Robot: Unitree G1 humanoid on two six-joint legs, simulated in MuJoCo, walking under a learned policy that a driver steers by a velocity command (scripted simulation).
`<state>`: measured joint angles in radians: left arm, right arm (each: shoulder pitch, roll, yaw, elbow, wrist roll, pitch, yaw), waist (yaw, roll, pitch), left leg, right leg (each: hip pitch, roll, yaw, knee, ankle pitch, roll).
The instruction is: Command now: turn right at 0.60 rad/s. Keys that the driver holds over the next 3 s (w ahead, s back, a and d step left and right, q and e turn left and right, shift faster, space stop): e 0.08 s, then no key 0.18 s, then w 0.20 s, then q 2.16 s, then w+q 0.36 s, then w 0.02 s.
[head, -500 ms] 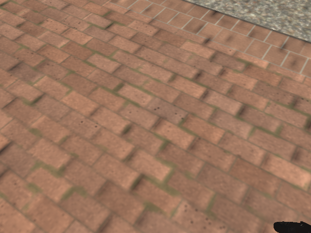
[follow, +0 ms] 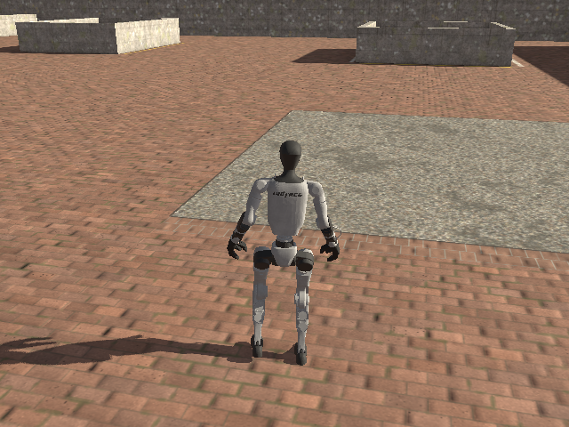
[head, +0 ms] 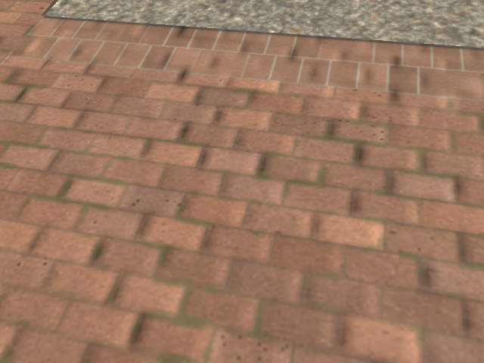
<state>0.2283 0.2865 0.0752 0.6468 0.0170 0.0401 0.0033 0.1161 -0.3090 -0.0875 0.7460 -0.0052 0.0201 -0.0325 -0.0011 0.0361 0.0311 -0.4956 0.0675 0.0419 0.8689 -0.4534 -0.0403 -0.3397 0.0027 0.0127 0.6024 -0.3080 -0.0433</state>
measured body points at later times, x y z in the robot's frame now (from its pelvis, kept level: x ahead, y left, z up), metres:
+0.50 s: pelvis +0.04 +0.01 +0.00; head +0.05 +0.03 +0.45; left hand +0.22 +0.25 -0.10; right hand +0.10 -0.27 -0.10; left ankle +0.02 +0.13 -0.73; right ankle +0.01 -0.10 -0.69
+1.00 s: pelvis +0.12 -0.03 +0.01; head +0.16 -0.04 +0.46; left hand +0.26 +0.25 -0.08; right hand +0.29 -0.31 -0.10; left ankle +0.11 +0.10 -0.66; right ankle +0.17 -0.14 -0.73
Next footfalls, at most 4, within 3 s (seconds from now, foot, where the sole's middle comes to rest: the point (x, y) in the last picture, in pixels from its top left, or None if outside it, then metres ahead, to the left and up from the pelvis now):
0.40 left None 0.06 0.12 -0.77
0.74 right None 0.21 -0.14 -0.77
1.18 left None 0.16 0.11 -0.77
1.68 right None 0.26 -0.09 -0.77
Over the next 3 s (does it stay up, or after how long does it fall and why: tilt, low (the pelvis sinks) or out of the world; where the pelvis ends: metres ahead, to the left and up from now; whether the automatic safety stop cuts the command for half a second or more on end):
stays up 0.14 0.08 0.01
